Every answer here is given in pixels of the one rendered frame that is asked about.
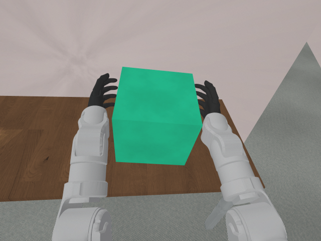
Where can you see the right robot forearm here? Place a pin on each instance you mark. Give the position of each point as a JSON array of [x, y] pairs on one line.
[[239, 183]]

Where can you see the right robot upper arm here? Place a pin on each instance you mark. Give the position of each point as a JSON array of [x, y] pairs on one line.
[[254, 222]]

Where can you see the left robot upper arm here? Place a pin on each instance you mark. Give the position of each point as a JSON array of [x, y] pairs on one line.
[[84, 224]]

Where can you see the robot right hand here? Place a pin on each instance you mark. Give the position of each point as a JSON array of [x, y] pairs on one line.
[[211, 99]]

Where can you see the carton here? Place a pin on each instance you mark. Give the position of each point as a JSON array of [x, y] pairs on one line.
[[156, 117]]

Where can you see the robot left hand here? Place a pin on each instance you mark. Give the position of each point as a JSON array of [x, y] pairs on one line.
[[97, 96]]

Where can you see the left robot forearm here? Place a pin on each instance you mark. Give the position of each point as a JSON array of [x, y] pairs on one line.
[[88, 161]]

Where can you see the table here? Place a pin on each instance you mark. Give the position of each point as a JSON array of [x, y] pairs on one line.
[[36, 137]]

